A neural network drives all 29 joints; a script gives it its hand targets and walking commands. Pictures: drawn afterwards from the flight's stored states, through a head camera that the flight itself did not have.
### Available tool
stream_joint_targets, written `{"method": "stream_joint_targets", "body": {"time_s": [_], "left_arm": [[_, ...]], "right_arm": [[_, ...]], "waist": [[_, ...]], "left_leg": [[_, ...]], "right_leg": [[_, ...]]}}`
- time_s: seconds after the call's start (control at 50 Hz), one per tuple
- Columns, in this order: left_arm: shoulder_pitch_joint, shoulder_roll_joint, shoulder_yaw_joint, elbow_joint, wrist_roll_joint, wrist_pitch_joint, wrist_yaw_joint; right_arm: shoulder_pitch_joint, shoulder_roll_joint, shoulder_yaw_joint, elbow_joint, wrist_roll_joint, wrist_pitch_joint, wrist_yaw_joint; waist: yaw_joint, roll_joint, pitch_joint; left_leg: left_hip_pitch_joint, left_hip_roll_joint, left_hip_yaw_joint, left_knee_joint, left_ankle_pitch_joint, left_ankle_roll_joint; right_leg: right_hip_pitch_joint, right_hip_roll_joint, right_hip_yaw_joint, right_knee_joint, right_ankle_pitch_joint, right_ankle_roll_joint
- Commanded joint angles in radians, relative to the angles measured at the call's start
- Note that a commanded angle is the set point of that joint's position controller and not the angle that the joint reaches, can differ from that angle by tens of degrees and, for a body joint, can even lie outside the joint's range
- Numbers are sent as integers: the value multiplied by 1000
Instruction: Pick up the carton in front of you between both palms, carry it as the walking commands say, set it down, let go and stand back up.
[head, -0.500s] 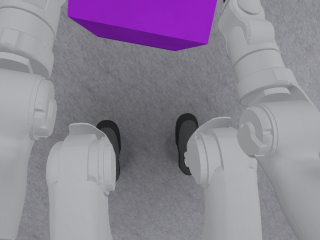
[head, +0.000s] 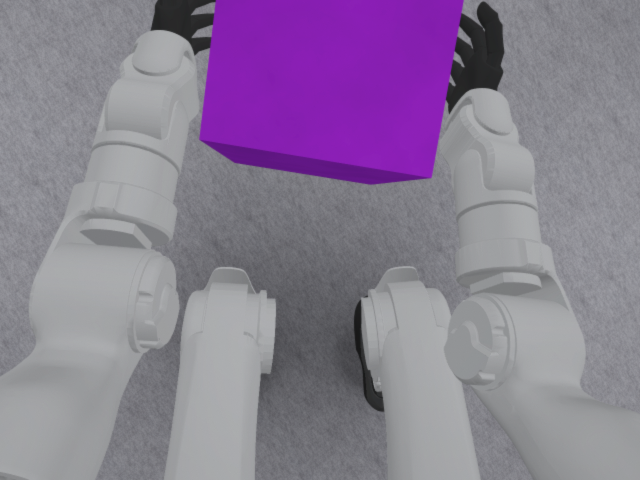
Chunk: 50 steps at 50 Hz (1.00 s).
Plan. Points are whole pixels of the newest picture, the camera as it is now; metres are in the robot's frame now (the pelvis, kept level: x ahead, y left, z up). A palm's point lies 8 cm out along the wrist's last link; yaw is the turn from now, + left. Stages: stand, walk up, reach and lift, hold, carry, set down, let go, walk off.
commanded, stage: reach and lift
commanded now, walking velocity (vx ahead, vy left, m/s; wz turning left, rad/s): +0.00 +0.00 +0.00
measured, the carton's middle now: (322, 83) +0.54 +0.00 -0.17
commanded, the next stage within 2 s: none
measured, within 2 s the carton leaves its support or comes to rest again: neither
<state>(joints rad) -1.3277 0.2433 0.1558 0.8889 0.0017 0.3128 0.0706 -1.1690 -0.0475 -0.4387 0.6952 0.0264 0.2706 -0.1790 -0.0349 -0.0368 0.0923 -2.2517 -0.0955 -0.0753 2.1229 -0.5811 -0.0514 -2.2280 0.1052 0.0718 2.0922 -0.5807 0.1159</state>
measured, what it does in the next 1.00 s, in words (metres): rises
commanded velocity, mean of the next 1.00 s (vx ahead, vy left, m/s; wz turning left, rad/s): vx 0.00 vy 0.00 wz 0.00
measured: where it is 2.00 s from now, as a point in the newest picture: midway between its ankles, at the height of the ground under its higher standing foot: (306, 374)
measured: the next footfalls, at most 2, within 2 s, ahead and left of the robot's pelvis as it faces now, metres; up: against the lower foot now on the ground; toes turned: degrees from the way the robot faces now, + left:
none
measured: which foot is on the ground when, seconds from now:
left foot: down 0.00-1.00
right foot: down 0.00-1.00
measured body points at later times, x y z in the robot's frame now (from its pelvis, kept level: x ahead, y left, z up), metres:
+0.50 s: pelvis +0.00 +0.00 +0.12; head +0.26 +0.02 +0.48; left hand +0.51 +0.16 +0.05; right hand +0.49 -0.15 +0.06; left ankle +0.10 +0.12 -0.36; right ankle +0.11 -0.14 -0.36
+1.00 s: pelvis +0.05 -0.01 +0.26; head +0.19 +0.01 +0.68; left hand +0.45 +0.15 +0.21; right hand +0.45 -0.15 +0.22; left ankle +0.10 +0.12 -0.36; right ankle +0.11 -0.14 -0.36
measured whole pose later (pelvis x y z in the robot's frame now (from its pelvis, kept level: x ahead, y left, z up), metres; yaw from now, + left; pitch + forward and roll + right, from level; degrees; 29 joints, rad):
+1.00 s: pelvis +0.05 -0.01 +0.26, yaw +2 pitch +30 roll +0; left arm -0.66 -0.07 0.37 0.66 0.22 0.35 0.03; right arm -0.62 0.12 -0.44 0.60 -0.20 0.33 -0.06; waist -0.02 -0.01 -0.23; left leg -1.30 -0.09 -0.12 1.23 -0.45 -0.03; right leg -1.29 0.09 0.12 1.22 -0.45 0.05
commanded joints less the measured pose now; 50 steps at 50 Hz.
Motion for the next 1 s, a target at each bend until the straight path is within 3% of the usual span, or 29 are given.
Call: {"method": "stream_joint_targets", "body": {"time_s": [0.0,0.04,0.1,0.22,0.32,0.46,0.64,0.98], "left_arm": [[-507,-1159,-294,-88,-39,-1,-253],[-483,-1150,-206,-13,24,11,-269],[-477,-1138,-113,34,84,15,-283],[-474,-1148,-54,30,138,17,-295],[-462,-1204,-112,-46,115,37,-304],[-369,-1307,-246,-156,46,65,-306],[-189,-1360,-304,-185,33,50,-283],[133,-1387,-328,-219,76,2,-273]], "right_arm": [[-747,987,480,-75,20,36,292],[-710,985,397,-1,-48,53,303],[-699,986,327,40,-106,64,315],[-698,1040,328,42,-126,77,335],[-671,1101,403,-2,-96,100,352],[-546,1161,515,-60,-49,122,369],[-347,1189,565,-45,-39,105,375],[1,1230,598,-28,-90,62,375]], "waist": [[-31,143,-1245],[-37,139,-1116],[-29,123,-1070],[3,77,-1146],[15,61,-1283],[3,87,-1366],[3,96,-1223],[17,54,-969]], "left_leg": [[707,-59,157,-285,304,18],[616,-60,157,-338,196,23],[591,-64,154,-397,150,35],[664,-68,157,-487,140,46],[795,-72,164,-545,185,43],[978,-76,153,-623,290,24],[1121,-76,118,-761,335,14],[1433,-54,50,-1092,374,37]], "right_leg": [[554,67,-213,-232,278,-64],[529,66,-204,-287,199,-71],[547,68,-194,-351,167,-76],[637,71,-185,-445,156,-68],[745,75,-185,-505,190,-60],[866,76,-178,-581,280,-62],[979,77,-147,-716,313,-68],[1344,53,-60,-1058,361,-84]]}}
